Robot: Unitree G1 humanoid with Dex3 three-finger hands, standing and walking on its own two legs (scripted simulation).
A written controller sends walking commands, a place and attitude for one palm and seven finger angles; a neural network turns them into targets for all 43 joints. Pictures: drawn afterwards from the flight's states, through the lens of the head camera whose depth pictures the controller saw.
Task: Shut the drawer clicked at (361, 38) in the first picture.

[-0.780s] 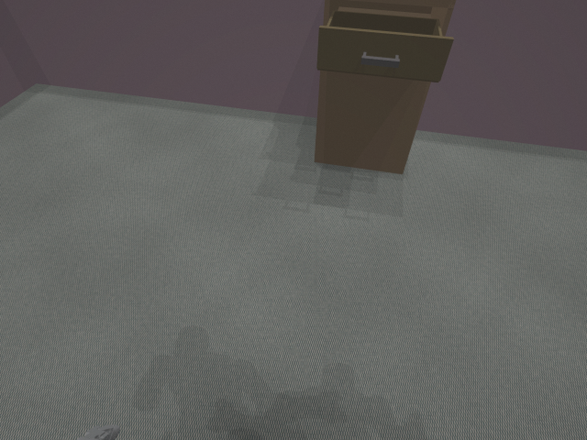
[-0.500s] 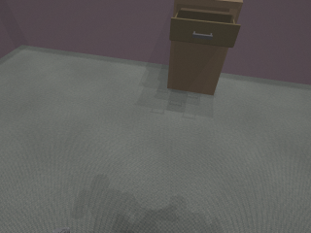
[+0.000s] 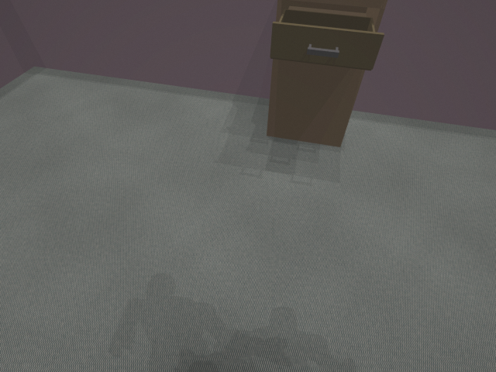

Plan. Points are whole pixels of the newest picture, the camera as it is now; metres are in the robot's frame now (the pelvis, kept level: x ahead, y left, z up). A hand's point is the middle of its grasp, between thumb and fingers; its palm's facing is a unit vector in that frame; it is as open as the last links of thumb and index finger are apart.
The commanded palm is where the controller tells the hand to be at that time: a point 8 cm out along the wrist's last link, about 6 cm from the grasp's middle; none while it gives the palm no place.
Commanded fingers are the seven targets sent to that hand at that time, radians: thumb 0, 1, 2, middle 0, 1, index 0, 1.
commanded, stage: stand and wait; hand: left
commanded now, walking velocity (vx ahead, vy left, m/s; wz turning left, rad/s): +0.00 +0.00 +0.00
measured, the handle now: (323, 50) +1.29 -0.24 -0.04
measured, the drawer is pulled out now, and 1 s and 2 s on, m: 0.30 0.30 0.30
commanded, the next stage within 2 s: look at it before walking up in 0.04 s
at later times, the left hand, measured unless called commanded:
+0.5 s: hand out of the picture +0.08 +0.25 -0.15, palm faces -0.03 -0.94 -0.33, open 7.4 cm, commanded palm none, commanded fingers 0.00 0.90 0.90 -0.20 -0.30 -0.20 -0.30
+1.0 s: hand out of the picture +0.06 +0.21 -0.17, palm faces -0.08 -0.96 -0.26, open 7.4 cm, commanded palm none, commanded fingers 0.00 0.90 0.90 -0.20 -0.30 -0.20 -0.30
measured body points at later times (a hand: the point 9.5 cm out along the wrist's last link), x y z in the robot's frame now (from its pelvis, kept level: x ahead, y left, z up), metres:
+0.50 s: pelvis +0.00 +0.00 +0.00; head +0.00 +0.00 +0.45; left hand +0.08 +0.29 -0.13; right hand +0.08 -0.30 -0.13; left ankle +0.01 +0.13 -0.74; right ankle +0.01 -0.12 -0.74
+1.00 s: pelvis +0.03 -0.01 -0.01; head +0.03 -0.01 +0.44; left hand +0.06 +0.26 -0.15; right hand +0.06 -0.28 -0.15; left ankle +0.01 +0.13 -0.74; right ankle +0.00 -0.11 -0.74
